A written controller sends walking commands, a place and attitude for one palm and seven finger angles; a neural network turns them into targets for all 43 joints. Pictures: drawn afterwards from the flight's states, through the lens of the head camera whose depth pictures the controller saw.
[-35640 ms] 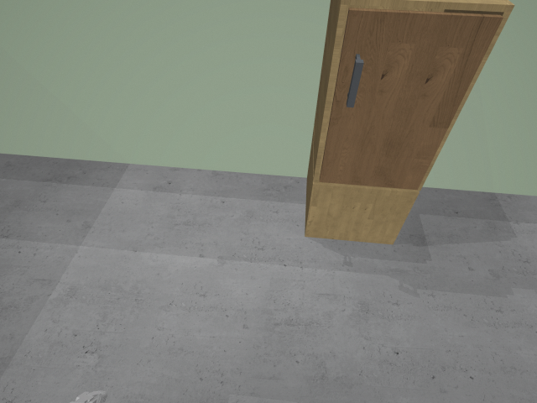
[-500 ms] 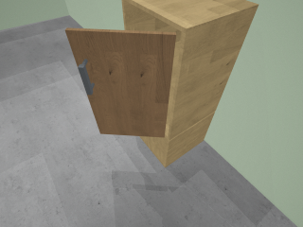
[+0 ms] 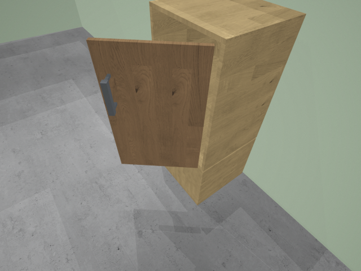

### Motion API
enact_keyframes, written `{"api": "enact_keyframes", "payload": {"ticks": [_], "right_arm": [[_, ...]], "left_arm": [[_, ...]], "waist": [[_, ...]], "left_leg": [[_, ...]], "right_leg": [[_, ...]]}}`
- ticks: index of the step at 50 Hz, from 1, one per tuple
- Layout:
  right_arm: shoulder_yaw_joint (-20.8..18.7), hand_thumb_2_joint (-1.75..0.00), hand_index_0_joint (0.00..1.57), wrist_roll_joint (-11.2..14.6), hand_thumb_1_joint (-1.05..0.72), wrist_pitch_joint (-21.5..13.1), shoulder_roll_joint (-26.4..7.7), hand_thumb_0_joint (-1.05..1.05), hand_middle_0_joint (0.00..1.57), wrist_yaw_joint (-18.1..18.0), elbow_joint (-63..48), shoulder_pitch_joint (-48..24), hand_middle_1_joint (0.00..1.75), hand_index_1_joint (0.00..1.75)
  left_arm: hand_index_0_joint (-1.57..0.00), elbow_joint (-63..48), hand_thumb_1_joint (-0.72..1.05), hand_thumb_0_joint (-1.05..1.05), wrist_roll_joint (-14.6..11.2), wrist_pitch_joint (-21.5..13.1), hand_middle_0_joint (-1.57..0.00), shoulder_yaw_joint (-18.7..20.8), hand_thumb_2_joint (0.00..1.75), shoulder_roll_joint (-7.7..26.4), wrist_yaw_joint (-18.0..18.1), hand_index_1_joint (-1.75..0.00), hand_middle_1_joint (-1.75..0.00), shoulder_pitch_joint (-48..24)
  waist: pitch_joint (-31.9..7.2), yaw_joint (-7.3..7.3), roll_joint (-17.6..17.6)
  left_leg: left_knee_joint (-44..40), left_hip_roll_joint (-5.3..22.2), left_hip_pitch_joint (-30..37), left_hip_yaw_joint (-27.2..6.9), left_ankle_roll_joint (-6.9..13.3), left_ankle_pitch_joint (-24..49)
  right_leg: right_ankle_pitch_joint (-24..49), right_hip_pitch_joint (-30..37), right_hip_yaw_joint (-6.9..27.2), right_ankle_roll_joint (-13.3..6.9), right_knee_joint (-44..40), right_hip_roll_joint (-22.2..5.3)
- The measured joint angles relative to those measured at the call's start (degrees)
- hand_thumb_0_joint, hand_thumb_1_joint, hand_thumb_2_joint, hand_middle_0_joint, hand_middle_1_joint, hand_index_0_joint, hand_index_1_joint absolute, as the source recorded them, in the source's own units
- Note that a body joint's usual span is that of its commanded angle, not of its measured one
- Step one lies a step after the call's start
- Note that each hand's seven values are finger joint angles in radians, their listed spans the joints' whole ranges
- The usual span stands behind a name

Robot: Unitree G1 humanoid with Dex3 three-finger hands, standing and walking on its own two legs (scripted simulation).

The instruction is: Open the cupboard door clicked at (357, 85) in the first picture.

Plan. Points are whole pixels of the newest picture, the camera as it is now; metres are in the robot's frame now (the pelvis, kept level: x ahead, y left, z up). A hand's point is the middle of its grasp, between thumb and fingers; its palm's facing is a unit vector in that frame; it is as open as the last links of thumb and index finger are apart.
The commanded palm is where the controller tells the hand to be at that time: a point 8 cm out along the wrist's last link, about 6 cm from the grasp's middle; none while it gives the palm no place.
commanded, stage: look again from close up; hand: left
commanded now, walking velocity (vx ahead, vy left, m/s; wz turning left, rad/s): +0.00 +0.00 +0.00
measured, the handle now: (110, 95) +0.62 +0.27 +0.04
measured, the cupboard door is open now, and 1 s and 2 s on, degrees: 50 50 50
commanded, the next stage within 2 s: shuffle to correct the standing spot in 0.20 s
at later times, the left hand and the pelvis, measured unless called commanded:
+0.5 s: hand out of the picture -0.03 +0.18 -0.18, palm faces +0.06 -0.98 -0.17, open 7.4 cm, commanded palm none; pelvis -0.01 +0.02 +0.00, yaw +1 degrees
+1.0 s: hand out of the picture +0.09 +0.22 -0.17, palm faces +0.10 -0.97 -0.22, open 7.3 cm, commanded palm none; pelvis +0.07 +0.04 +0.00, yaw +2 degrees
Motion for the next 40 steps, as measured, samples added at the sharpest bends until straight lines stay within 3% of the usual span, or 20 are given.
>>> {"api": "enact_keyframes", "payload": {"ticks": [12, 20, 25, 30, 33, 37, 40], "right_arm": [[0.71, -0.9, 0.2, -0.16, -0.92, -0.01, 0.14, 0.01, 0.2, 0.8, 0.15, 1.32, 0.3, 0.3], [0.95, -0.9, 0.2, -0.23, -0.91, 0.32, 0.67, 0.01, 0.2, 1.16, 1.2, 2.26, 0.3, 0.3], [0.57, -0.9, 0.2, -0.56, -0.91, 1.21, 0.44, 0.01, 0.2, 1.56, 1.21, 3.73, 0.3, 0.3], [0.15, -0.9, 0.2, -0.56, -0.91, 0.84, 0.21, 0.01, 0.2, 1.63, 1.05, 4.97, 0.3, 0.3], [0.13, -0.9, 0.2, -0.52, -0.91, -0.17, 0.52, 0.01, 0.2, 1.45, 0.65, 5.52, 0.3, 0.3], [0.44, -0.9, 0.2, -0.63, -0.91, -1.86, 1.2, 0.0, 0.2, 0.77, 0.09, 6.02, 0.3, 0.3], [0.87, -0.9, 0.2, -0.65, -0.91, -2.3, 1.78, 0.0, 0.2, 0.64, 0.61, 6.69, 0.3, 0.3]], "left_arm": [[-0.19, -2.48, 0.91, 0.0, -0.05, 0.46, -0.2, 0.5, 0.9, 3.16, -0.42, -0.3, -0.3, -0.43], [-0.19, -2.11, 0.91, 0.0, 0.17, 0.6, -0.2, 0.44, 0.9, 2.37, -0.7, -0.3, -0.3, 1.0], [-0.2, -2.34, 0.91, 0.0, 0.37, 0.74, -0.2, 1.0, 0.9, 1.31, -1.11, -0.3, -0.3, 3.08], [-0.2, -1.83, 0.91, 0.0, 0.26, 0.78, -0.2, 1.81, 0.9, 0.7, -1.16, -0.3, -0.3, 5.23], [-0.2, -1.12, 0.91, 0.0, 0.48, 1.32, -0.2, 2.08, 0.9, 0.76, -1.27, -0.3, -0.3, 5.9], [-0.2, -0.87, 0.91, 0.01, 0.57, 1.15, -0.2, 2.02, 0.9, 0.6, -1.6, -0.3, -0.3, 4.29], [-0.19, -2.1, 0.91, 0.01, 0.36, 0.48, -0.2, 2.08, 0.9, 0.32, -1.87, -0.3, -0.3, 1.37]], "waist": [[-0.87, 0.13, -0.5], [-0.73, 0.22, -0.69], [-1.19, 0.65, -0.51], [-1.12, 1.04, -1.06], [-1.2, 0.95, -2.13], [-0.18, -0.02, -1.55], [0.71, -0.7, -0.46]], "left_leg": [[-2.4, -1.54, -0.52, 0.29, 1.27, 2.46], [-2.17, -1.81, -0.95, 0.31, 1.55, 2.59], [1.52, -1.89, -2.49, -0.02, 1.83, -1.29], [3.85, -2.14, -2.57, 0.3, 2.3, -1.84], [3.38, -2.97, -1.52, 1.38, 3.26, -3.15], [-0.26, -2.97, 1.03, 2.56, 4.13, -2.45], [-3.28, -3.01, 2.94, 2.29, 4.09, -1.43]], "right_leg": [[2.15, -0.74, 0.26, 1.13, -1.7, -1.45], [2.08, -1.17, 0.27, 1.05, -1.35, -1.72], [-0.17, -1.99, 0.25, 0.61, 0.91, -1.7], [-2.09, -1.81, 0.4, 1.37, 2.97, -2.19], [-5.49, -2.64, 1.3, -0.03, 6.01, -2.85], [-11.16, -8.0, -0.17, -1.66, 17.61, -2.1], [-9.57, -9.37, -2.14, -1.67, 15.71, -1.7]]}}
